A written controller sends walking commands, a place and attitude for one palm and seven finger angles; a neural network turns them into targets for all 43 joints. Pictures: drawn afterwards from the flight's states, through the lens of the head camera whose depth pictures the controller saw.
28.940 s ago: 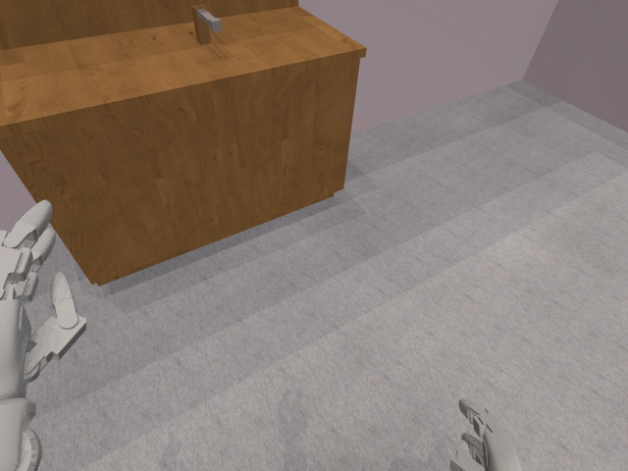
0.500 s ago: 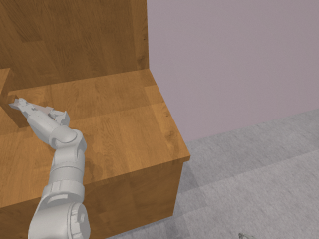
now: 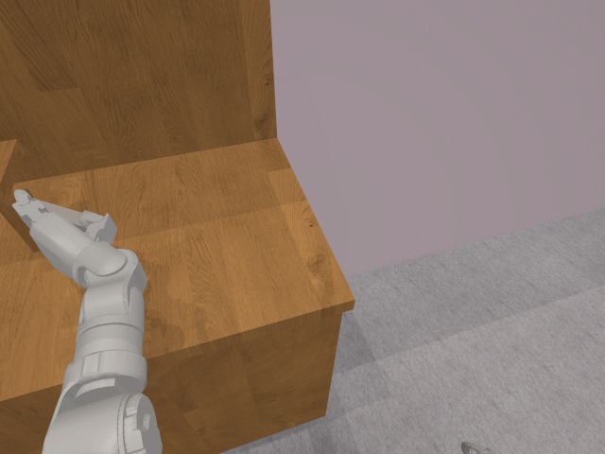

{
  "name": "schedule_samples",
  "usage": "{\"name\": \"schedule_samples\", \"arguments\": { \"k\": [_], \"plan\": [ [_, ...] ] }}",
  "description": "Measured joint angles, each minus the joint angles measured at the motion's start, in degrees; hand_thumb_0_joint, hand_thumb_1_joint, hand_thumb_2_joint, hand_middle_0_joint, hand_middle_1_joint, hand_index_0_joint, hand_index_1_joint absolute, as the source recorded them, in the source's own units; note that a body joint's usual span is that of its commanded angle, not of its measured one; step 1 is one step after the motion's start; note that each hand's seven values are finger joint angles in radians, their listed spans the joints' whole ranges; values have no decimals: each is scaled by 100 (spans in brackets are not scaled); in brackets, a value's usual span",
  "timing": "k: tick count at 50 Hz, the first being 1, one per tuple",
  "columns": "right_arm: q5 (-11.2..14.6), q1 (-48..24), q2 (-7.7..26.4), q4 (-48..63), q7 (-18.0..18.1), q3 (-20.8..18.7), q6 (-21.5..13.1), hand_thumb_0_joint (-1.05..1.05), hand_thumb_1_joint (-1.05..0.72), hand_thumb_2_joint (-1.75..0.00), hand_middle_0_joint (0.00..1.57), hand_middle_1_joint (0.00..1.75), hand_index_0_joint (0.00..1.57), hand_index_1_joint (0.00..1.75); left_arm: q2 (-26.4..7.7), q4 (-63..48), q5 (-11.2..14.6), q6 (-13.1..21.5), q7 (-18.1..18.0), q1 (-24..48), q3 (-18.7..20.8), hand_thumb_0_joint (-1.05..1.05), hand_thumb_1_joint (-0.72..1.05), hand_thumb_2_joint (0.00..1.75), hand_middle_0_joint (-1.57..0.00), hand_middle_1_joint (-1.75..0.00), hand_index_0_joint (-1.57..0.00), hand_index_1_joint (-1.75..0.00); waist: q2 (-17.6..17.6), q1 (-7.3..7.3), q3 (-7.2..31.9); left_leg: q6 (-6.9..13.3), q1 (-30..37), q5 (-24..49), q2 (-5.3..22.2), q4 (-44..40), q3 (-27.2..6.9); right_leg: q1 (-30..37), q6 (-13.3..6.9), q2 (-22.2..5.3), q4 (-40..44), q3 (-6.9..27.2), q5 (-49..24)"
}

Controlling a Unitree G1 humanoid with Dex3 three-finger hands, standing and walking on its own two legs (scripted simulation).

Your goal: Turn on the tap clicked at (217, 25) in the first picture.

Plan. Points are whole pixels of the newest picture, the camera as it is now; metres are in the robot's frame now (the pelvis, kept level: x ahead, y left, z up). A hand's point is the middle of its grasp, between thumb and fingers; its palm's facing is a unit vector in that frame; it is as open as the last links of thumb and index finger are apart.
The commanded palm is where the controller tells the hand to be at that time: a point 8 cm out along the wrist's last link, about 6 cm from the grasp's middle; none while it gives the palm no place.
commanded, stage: lift the hand up off the lever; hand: left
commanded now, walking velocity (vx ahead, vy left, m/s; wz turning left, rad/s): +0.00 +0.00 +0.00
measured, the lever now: (88, 225) +0.43 +0.32 +0.08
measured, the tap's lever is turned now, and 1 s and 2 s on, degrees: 52 52 52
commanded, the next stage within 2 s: draw the hand back beside the body in 0.88 s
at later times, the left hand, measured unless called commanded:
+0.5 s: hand (86, 210) +0.39 +0.28 +0.15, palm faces +0.82 -0.57 -0.03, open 7.9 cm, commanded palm +0.33 +0.29 +0.15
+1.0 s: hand (94, 207) +0.39 +0.27 +0.15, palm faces +0.81 -0.58 -0.05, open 7.8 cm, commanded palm +0.33 +0.29 +0.15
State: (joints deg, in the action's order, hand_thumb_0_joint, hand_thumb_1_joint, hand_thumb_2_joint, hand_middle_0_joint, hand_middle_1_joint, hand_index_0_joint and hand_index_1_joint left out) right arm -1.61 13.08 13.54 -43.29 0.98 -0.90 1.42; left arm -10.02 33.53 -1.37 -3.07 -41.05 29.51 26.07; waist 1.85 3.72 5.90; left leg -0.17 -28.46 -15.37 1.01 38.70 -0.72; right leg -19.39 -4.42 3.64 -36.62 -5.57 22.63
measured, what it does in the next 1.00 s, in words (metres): stands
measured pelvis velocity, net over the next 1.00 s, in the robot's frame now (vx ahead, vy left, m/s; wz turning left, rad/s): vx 0.00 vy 0.01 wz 0.01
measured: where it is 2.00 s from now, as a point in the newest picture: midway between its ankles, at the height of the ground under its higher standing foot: outside the picture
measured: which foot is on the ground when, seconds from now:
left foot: down 0.00-1.00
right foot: down 0.00-1.00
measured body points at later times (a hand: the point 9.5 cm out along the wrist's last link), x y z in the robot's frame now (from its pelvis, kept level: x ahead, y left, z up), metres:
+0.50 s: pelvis +0.00 +0.01 +0.01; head +0.00 +0.00 +0.46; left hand +0.34 +0.31 +0.15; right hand +0.15 -0.23 -0.10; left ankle +0.04 +0.12 -0.72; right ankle -0.04 -0.07 -0.72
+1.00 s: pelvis +0.00 +0.01 +0.01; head +0.00 +0.00 +0.46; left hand +0.34 +0.30 +0.16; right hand +0.15 -0.23 -0.10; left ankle +0.04 +0.12 -0.72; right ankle -0.04 -0.07 -0.72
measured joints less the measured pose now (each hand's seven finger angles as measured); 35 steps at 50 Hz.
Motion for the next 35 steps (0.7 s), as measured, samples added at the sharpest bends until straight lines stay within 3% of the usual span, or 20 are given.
{"name": "schedule_samples", "arguments": {
  "k": [7,13,23,35],
  "plan": [
    [85,-15,25,-23,26,29,-21,1,-91,-90,20,30,20,30,-170,-153,71,-199,108,46,-237,6,86,89,-15,-15,-15,-15,40,-137,-31,21,167,63,-52,-143,-40,197,23,-37,164,-41,-54],
    [117,-100,26,-44,36,56,-59,1,-91,-90,20,30,20,30,2,-290,198,-350,133,42,-426,3,89,90,-15,-15,-15,-15,29,-253,-72,47,287,135,-101,-287,-59,328,50,-77,311,-62,-116],
    [83,-299,-84,13,25,47,-77,1,-91,-90,20,30,20,30,187,-778,132,-536,41,-139,-441,2,90,90,-15,-15,-15,-15,5,-283,-98,73,451,130,-106,-370,19,468,82,-92,395,20,-144],
    [146,-364,-78,-55,78,105,-73,1,-91,-90,20,30,20,30,140,-1029,223,-946,107,-192,-543,2,90,90,-15,-15,-15,-15,-2,-368,-178,84,714,225,-134,-586,10,738,96,-110,616,14,-237]
  ]
}}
